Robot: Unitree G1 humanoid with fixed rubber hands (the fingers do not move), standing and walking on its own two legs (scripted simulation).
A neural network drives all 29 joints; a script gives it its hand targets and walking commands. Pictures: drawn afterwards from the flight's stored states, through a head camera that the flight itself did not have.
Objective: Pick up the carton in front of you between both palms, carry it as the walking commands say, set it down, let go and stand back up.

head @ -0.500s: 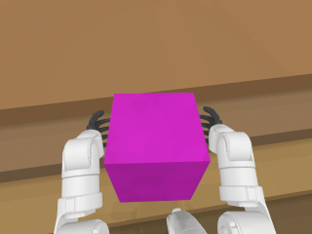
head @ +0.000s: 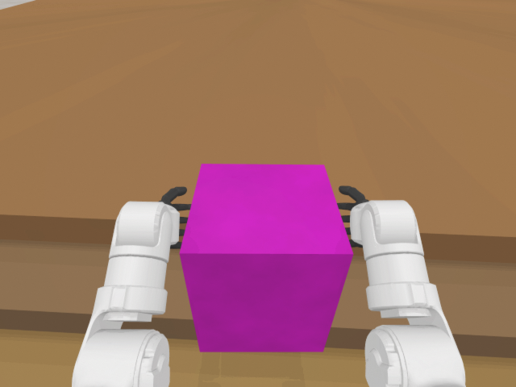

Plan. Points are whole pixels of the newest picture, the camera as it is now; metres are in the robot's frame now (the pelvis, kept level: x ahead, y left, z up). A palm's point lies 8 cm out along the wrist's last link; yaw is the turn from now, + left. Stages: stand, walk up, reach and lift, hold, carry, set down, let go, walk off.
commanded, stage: carry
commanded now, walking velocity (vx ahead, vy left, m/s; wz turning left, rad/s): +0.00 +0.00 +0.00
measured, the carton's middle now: (262, 257) +0.34 +0.00 +0.05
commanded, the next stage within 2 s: none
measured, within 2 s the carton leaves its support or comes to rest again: neither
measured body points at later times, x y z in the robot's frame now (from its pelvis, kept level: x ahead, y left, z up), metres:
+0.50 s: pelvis +0.01 +0.01 +0.00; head +0.00 +0.00 +0.45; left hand +0.37 +0.16 +0.12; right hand +0.37 -0.14 +0.12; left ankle -0.04 +0.08 -0.73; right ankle +0.05 -0.08 -0.73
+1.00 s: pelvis +0.08 +0.00 +0.00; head +0.07 +0.00 +0.45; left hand +0.44 +0.17 +0.16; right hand +0.47 -0.13 +0.17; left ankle +0.01 +0.09 -0.56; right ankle +0.05 -0.08 -0.73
